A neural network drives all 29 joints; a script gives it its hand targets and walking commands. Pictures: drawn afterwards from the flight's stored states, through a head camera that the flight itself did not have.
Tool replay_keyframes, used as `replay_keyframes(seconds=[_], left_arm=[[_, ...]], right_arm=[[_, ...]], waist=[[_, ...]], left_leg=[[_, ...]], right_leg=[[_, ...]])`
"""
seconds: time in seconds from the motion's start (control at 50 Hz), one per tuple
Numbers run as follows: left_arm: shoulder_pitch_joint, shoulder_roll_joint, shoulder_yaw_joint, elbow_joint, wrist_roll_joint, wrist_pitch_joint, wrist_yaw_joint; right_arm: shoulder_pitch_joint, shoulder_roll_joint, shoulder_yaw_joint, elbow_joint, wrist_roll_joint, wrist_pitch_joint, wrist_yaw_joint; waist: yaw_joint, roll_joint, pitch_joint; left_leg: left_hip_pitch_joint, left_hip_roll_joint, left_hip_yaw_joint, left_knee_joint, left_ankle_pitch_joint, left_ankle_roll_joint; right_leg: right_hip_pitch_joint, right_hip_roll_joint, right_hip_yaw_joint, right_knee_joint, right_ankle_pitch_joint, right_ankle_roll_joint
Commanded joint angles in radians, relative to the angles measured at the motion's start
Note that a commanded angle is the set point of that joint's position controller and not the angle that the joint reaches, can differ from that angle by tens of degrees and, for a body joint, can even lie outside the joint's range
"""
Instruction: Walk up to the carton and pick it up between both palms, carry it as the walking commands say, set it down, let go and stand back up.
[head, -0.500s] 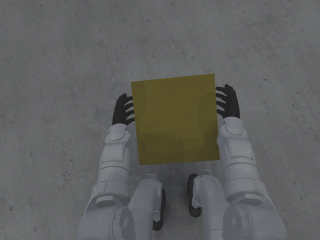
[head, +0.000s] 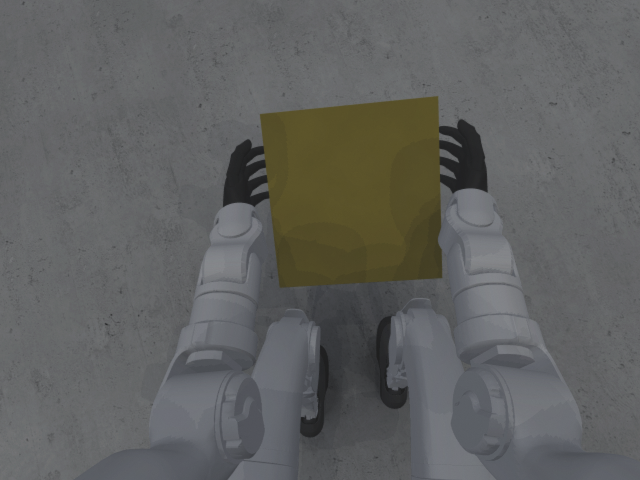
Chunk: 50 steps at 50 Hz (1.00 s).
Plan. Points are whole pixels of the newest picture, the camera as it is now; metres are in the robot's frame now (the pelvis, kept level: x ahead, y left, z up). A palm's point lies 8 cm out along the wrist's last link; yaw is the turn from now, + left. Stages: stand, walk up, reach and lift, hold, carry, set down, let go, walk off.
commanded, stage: set down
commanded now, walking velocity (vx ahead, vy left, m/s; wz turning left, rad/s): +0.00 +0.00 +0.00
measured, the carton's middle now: (352, 188) +0.46 +0.00 -0.18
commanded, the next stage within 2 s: none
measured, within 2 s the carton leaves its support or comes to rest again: neither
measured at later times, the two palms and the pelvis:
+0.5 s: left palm (254, 197) +0.45 +0.15 -0.17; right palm (444, 189) +0.46 -0.13 -0.17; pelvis -0.02 -0.01 -0.08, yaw +1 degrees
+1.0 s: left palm (265, 206) +0.46 +0.15 -0.27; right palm (425, 201) +0.46 -0.13 -0.27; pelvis -0.05 +0.01 -0.13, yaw -1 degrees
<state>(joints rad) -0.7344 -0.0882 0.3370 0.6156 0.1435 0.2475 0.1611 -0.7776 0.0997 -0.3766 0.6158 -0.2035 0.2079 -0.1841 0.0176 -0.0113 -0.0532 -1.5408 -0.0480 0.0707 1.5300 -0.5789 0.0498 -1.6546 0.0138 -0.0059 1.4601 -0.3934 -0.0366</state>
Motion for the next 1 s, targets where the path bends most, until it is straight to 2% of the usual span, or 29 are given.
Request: replay_keyframes(seconds=[0.0, 0.02, 0.08, 0.14, 0.18, 0.2, 0.26, 0.28, 0.32, 0.34, 0.38, 0.4, 0.42, 0.46, 0.48, 0.5, 0.52, 0.54, 0.66, 0.72, 0.74, 0.76, 0.8, 0.82, 0.84, 0.86, 0.88, 0.94, 0.98], left_arm=[[-0.766, -0.821, -0.531, -0.116, -0.11, -0.069, -0.27], [-0.736, -0.85, -0.525, -0.09, -0.111, -0.068, -0.277], [-0.779, -0.843, -0.527, -0.069, -0.124, -0.069, -0.281], [-0.838, -0.799, -0.502, -0.075, -0.131, -0.07, -0.296], [-0.875, -0.788, -0.491, -0.071, -0.13, -0.064, -0.303], [-0.906, -0.778, -0.482, -0.054, -0.131, -0.062, -0.309], [-0.921, -0.78, -0.47, -0.057, -0.132, -0.063, -0.32], [-0.918, -0.787, -0.453, -0.015, -0.122, -0.058, -0.325], [-0.927, -0.752, -0.444, -0.005, -0.115, -0.057, -0.325], [-0.925, -0.787, -0.448, 0.009, -0.128, -0.054, -0.327], [-0.992, -0.728, -0.444, -0.032, -0.126, -0.058, -0.324], [-0.975, -0.742, -0.44, -0.025, -0.131, -0.055, -0.325], [-0.987, -0.75, -0.46, -0.027, -0.142, -0.052, -0.324], [-1.015, -0.747, -0.432, -0.026, -0.139, -0.049, -0.327], [-1.007, -0.75, -0.443, -0.015, -0.14, -0.046, -0.33], [-0.997, -0.729, -0.432, -0.01, -0.135, -0.046, -0.328], [-1.038, -0.752, -0.441, -0.024, -0.147, -0.046, -0.323], [-1.05, -0.742, -0.428, -0.003, -0.136, -0.041, -0.324], [-1.131, -0.721, -0.507, -0.113, -0.198, -0.035, -0.303], [-1.227, -0.646, -0.577, -0.234, -0.256, -0.028, -0.276], [-1.185, -0.604, -0.587, -0.248, -0.265, -0.023, -0.263], [-1.211, -0.577, -0.602, -0.27, -0.28, -0.013, -0.246], [-1.272, -0.561, -0.665, -0.394, -0.329, -0.009, -0.212], [-1.301, -0.546, -0.681, -0.425, -0.35, -0.01, -0.2], [-1.277, -0.567, -0.698, -0.394, -0.352, -0.006, -0.189], [-1.296, -0.542, -0.657, -0.354, -0.334, -0.013, -0.182], [-1.355, -0.578, -0.679, -0.332, -0.344, -0.016, -0.181], [-1.35, -0.63, -0.57, -0.116, -0.292, -0.026, -0.189], [-1.351, -0.657, -0.503, -0.024, -0.245, -0.036, -0.211]], right_arm=[[-0.549, 0.917, 0.556, 0.082, 0.083, 0.006, 0.265], [-0.622, 0.936, 0.594, 0.03, 0.105, 0.004, 0.264], [-0.637, 0.939, 0.577, 0.074, 0.099, 0.006, 0.253], [-0.678, 0.965, 0.571, 0.078, 0.104, 0.015, 0.236], [-0.665, 0.964, 0.537, 0.126, 0.093, 0.026, 0.228], [-0.681, 0.939, 0.517, 0.129, 0.087, 0.024, 0.223], [-0.697, 0.957, 0.516, 0.13, 0.091, 0.024, 0.216], [-0.741, 0.952, 0.516, 0.116, 0.11, 0.021, 0.213], [-0.774, 0.956, 0.531, 0.102, 0.122, 0.02, 0.21], [-0.797, 0.94, 0.535, 0.093, 0.121, 0.022, 0.21], [-0.811, 0.926, 0.523, 0.1, 0.119, 0.025, 0.205], [-0.844, 0.943, 0.553, 0.078, 0.142, 0.028, 0.205], [-0.824, 0.933, 0.539, 0.073, 0.137, 0.026, 0.204], [-0.851, 0.946, 0.534, 0.098, 0.148, 0.034, 0.198], [-0.873, 0.924, 0.533, 0.081, 0.152, 0.032, 0.199], [-0.878, 0.906, 0.54, 0.066, 0.147, 0.027, 0.197], [-0.863, 0.895, 0.504, 0.118, 0.139, 0.032, 0.205], [-0.875, 0.869, 0.485, 0.13, 0.123, 0.034, 0.205], [-1.025, 0.85, 0.61, -0.04, 0.206, 0.038, 0.205], [-1.046, 0.764, 0.656, -0.109, 0.243, 0.051, 0.191], [-1.071, 0.739, 0.715, -0.161, 0.279, 0.053, 0.179], [-1.091, 0.695, 0.717, -0.16, 0.286, 0.057, 0.174], [-1.065, 0.669, 0.723, -0.205, 0.316, 0.069, 0.16], [-1.089, 0.637, 0.728, -0.228, 0.328, 0.07, 0.157], [-1.076, 0.625, 0.712, -0.214, 0.325, 0.064, 0.152], [-1.114, 0.628, 0.7, -0.187, 0.336, 0.06, 0.149], [-1.161, 0.64, 0.672, -0.135, 0.322, 0.057, 0.155], [-1.226, 0.623, 0.569, 0.023, 0.277, 0.034, 0.177], [-1.279, 0.635, 0.526, 0.077, 0.269, 0.018, 0.203]], waist=[[0.035, 0.007, -1.059], [0.058, -0.03, -1.073], [0.024, -0.065, -1.101], [0.049, -0.076, -1.11], [0.03, -0.088, -1.071], [0.022, -0.048, -1.046], [0.013, -0.073, -1.091], [0.036, -0.04, -1.093], [0.062, -0.052, -1.105], [0.033, -0.074, -1.128], [0.06, -0.045, -1.148], [0.072, -0.076, -1.187], [0.042, -0.048, -1.177], [0.065, -0.069, -1.176], [0.049, -0.069, -1.181], [0.081, -0.045, -1.187], [0.028, -0.047, -1.191], [0.037, -0.04, -1.165], [0.066, -0.082, -1.444], [0.046, -0.035, -1.704], [0.103, -0.064, -1.802], [0.087, -0.081, -1.887], [0.054, -0.008, -1.924], [0.069, 0.027, -1.914], [0.05, 0.055, -1.846], [0.083, 0.017, -1.773], [0.04, 0.026, -1.695], [0.037, -0.032, -1.367], [0.065, -0.045, -1.233]], left_leg=[[0.266, -0.112, -0.131, -0.172, 0.319, -0.07], [0.263, -0.12, -0.136, -0.164, 0.316, -0.055], [0.209, -0.119, -0.146, -0.119, 0.322, -0.051], [0.096, -0.125, -0.114, -0.086, 0.263, -0.043], [0.051, -0.121, -0.109, -0.076, 0.242, -0.042], [0.021, -0.119, -0.097, -0.063, 0.212, -0.044], [0.005, -0.121, -0.097, -0.026, 0.233, -0.039], [-0.02, -0.124, -0.086, -0.018, 0.219, -0.038], [-0.05, -0.121, -0.084, 0.0, 0.239, -0.034], [-0.047, -0.123, -0.093, 0.009, 0.231, -0.032], [-0.071, -0.121, -0.084, 0.027, 0.235, -0.036], [-0.076, -0.123, -0.072, 0.048, 0.242, -0.034], [-0.056, -0.121, -0.081, 0.043, 0.253, -0.034], [-0.11, -0.12, -0.068, 0.065, 0.205, -0.03], [-0.098, -0.12, -0.079, 0.064, 0.226, -0.028], [-0.122, -0.122, -0.069, 0.083, 0.247, -0.035], [-0.096, -0.12, -0.084, 0.069, 0.225, -0.03], [-0.124, -0.12, -0.083, 0.08, 0.211, -0.035], [-0.058, -0.126, -0.076, 0.161, 0.3, -0.029], [0.048, -0.122, -0.053, 0.186, 0.335, -0.049], [0.099, -0.118, -0.044, 0.2, 0.345, -0.049], [0.205, -0.111, -0.05, 0.198, 0.333, -0.045], [0.287, -0.117, -0.045, 0.211, 0.502, -0.072], [0.29, -0.12, -0.047, 0.216, 0.513, -0.082], [0.309, -0.118, -0.061, 0.216, 0.501, -0.082], [0.25, -0.115, -0.066, 0.217, 0.445, -0.071], [0.251, -0.111, -0.086, 0.213, 0.401, -0.063], [0.085, -0.101, -0.105, 0.191, 0.207, -0.047], [0.016, -0.102, -0.115, 0.189, 0.154, -0.036]], right_leg=[[0.645, 0.142, 0.087, -0.029, 0.251, 0.013], [0.653, 0.146, 0.084, -0.023, 0.235, 0.022], [0.626, 0.14, 0.08, 0.022, 0.259, 0.028], [0.689, 0.137, 0.103, 0.037, 0.232, 0.032], [0.683, 0.138, 0.106, 0.041, 0.225, 0.028], [0.665, 0.134, 0.118, 0.05, 0.205, 0.023], [0.659, 0.135, 0.111, 0.078, 0.224, 0.028], [0.677, 0.135, 0.124, 0.081, 0.205, 0.027], [0.664, 0.133, 0.115, 0.113, 0.238, 0.032], [0.654, 0.139, 0.107, 0.121, 0.216, 0.032], [0.646, 0.136, 0.116, 0.15, 0.241, 0.031], [0.676, 0.14, 0.122, 0.147, 0.23, 0.031], [0.664, 0.14, 0.114, 0.156, 0.257, 0.031], [0.687, 0.136, 0.131, 0.16, 0.193, 0.029], [0.665, 0.139, 0.11, 0.175, 0.229, 0.029], [0.649, 0.14, 0.119, 0.192, 0.258, 0.025], [0.617, 0.143, 0.099, 0.202, 0.237, 0.024], [0.577, 0.143, 0.088, 0.217, 0.211, 0.023], [0.679, 0.142, 0.096, 0.283, 0.273, 0.024], [0.845, 0.139, 0.088, 0.321, 0.326, 0.021], [0.917, 0.131, 0.09, 0.344, 0.326, 0.028], [0.928, 0.127, 0.073, 0.334, 0.279, 0.036], [0.949, 0.153, 0.061, 0.373, 0.464, 0.021], [0.933, 0.158, 0.06, 0.392, 0.486, 0.017], [0.862, 0.157, 0.061, 0.396, 0.458, 0.015], [0.799, 0.153, 0.065, 0.401, 0.394, 0.018], [0.699, 0.149, 0.054, 0.412, 0.34, 0.014], [0.519, 0.13, 0.048, 0.392, 0.161, 0.003], [0.429, 0.125, 0.04, 0.404, 0.107, 0.003]])
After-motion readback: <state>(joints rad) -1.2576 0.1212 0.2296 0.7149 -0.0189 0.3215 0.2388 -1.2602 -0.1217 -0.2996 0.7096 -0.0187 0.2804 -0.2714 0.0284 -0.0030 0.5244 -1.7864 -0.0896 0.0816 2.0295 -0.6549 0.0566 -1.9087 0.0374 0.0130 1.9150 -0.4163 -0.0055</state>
